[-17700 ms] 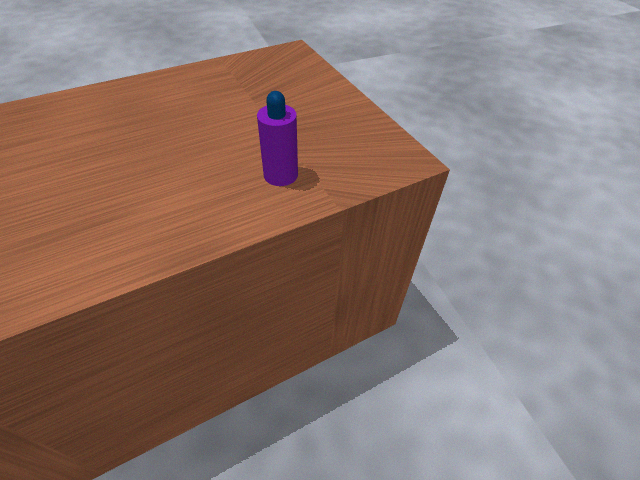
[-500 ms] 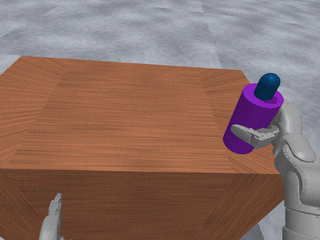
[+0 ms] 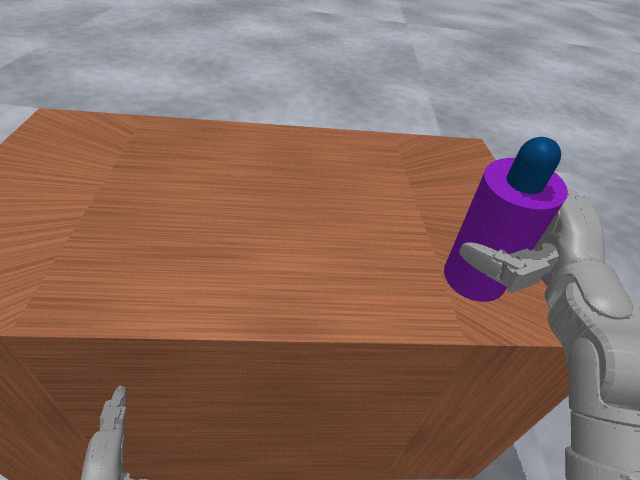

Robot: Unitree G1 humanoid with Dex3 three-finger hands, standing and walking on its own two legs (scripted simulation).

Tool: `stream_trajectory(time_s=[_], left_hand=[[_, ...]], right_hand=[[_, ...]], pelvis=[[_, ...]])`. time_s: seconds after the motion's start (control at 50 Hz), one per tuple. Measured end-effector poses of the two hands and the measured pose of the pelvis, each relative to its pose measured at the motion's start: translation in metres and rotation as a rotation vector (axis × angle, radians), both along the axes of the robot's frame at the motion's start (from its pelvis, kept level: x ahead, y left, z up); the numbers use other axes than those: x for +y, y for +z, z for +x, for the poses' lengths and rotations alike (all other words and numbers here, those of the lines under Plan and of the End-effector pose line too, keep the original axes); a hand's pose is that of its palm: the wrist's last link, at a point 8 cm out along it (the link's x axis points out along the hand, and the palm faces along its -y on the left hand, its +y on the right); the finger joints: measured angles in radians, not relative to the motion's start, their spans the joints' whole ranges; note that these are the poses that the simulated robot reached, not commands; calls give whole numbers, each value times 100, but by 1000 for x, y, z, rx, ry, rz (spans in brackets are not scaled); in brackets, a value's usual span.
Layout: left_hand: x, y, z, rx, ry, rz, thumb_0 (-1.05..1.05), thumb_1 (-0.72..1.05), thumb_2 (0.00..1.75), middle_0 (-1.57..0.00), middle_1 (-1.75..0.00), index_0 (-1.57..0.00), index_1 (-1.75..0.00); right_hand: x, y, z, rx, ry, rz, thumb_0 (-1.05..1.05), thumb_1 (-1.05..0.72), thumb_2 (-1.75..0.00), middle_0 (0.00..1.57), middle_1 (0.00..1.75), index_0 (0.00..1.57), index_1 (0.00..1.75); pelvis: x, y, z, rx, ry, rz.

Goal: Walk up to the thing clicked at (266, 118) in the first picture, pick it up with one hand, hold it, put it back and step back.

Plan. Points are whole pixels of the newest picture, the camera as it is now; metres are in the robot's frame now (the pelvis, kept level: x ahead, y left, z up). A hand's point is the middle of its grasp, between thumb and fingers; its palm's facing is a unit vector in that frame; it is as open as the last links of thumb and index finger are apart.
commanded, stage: hold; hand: right
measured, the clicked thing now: (504, 220) +0.32 -0.16 +0.24
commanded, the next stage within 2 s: crouch in 0.08 s
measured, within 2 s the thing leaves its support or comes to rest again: neither
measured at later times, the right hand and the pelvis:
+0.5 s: hand (488, 234) +0.35 -0.17 +0.19, palm faces +0.12 +0.99 -0.04, open 10.3 cm; pelvis +0.00 +0.00 +0.00, yaw +0 degrees
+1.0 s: hand (459, 232) +0.43 -0.18 +0.12, palm faces +0.13 +0.99 -0.03, open 10.3 cm; pelvis +0.00 +0.00 -0.01, yaw +2 degrees
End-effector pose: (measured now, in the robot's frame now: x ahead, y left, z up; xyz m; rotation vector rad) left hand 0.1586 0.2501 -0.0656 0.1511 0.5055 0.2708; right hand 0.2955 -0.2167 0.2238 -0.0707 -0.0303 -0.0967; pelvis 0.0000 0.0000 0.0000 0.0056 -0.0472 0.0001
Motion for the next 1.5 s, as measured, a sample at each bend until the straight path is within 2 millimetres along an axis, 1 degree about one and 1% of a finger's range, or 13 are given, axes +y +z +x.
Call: stream_trajectory(time_s=[0.12,0.22,0.3,0.42,0.56,0.68,0.78,0.84,1.0,1.2,1.3,1.4,1.5], left_hand=[[2,3,3,-14,1,1,-1,-54,6,-5,-5,-5,-6],[6,4,2,-11,7,0,-1,-54,6,-5,-5,-5,-6],[6,1,-1,11,4,-8,-1,-53,6,-5,-5,-5,-5],[7,-1,-3,29,5,1,-1,-53,5,-5,-5,-5,-5],[11,0,-7,36,14,31,-1,-53,5,-5,-5,-5,-5],[15,3,-18,36,34,54,-1,-52,5,-5,-5,-6,-5],[15,2,-26,57,50,63,-1,-52,5,-5,-5,-6,-5],[12,1,-28,70,54,64,-1,-52,5,-5,-5,-6,-5],[1,4,-25,73,36,54,-1,-52,5,-6,-5,-6,-5],[3,1,-35,127,52,55,-1,-52,4,-6,-5,-6,-5],[3,1,-37,145,58,53,-1,-51,4,-6,-5,-6,-5],[3,8,-31,119,58,62,-1,-51,4,-6,-5,-6,-5],[4,10,-29,121,59,67,-1,-51,4,-6,-5,-6,-5]], right_hand=[[0,6,6,0,-2,5,-1,49,-112,69,107,74,110],[-1,6,10,10,-4,12,-1,50,-112,69,107,74,110],[-2,1,10,25,-4,20,-1,50,-112,69,107,74,110],[-3,-13,14,65,-18,22,-1,50,-112,69,107,73,110],[-7,-41,37,125,-37,44,-1,50,-112,69,107,73,110],[-9,-66,60,148,-37,44,-1,50,-112,69,107,73,110],[-10,-81,76,149,-35,49,-1,50,-113,69,107,73,110],[-12,-87,84,141,-38,48,-1,50,-112,69,107,73,110],[-16,-97,107,127,-41,54,-1,49,-113,69,107,73,110],[-18,-110,134,115,-32,58,-1,50,-113,69,107,74,109],[-17,-118,143,116,-21,56,-1,50,-113,69,106,74,109],[-16,-123,148,107,-22,63,-1,50,-113,70,106,74,109],[-18,-128,151,106,-34,59,-1,49,-112,70,106,74,109]], pelvis=[[1,0,0,0,-2,-2],[1,1,2,4,1,-3],[2,1,2,5,1,-3],[3,0,0,6,-2,-3],[4,-1,-5,25,-3,-4],[3,-3,-6,53,10,-5],[2,-4,-6,71,19,-3],[0,-5,-6,80,23,-2],[-3,-7,-4,110,27,2],[-8,-9,-2,155,36,6],[-8,-10,-2,173,41,7],[-8,-11,0,183,42,8],[-8,-11,4,196,43,10]])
